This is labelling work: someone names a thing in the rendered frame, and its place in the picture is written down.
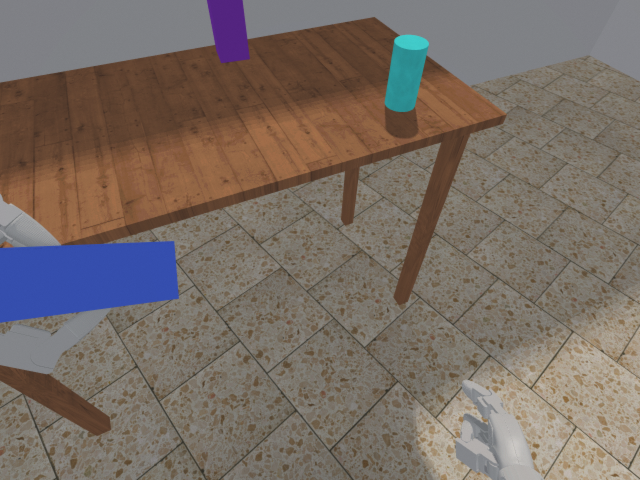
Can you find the table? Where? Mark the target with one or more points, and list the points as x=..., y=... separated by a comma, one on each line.
x=105, y=152

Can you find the sponge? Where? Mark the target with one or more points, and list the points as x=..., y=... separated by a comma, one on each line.
x=53, y=280

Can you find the robot left hand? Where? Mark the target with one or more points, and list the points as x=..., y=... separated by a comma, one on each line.
x=25, y=347

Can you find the robot right hand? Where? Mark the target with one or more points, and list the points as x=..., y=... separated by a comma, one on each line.
x=489, y=448

